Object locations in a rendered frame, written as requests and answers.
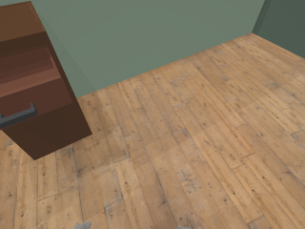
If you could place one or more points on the handle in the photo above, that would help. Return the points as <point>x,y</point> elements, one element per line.
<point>18,117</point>

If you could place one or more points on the cabinet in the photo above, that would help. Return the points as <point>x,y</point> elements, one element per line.
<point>21,31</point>

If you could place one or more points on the drawer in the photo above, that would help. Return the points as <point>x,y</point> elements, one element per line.
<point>31,77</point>

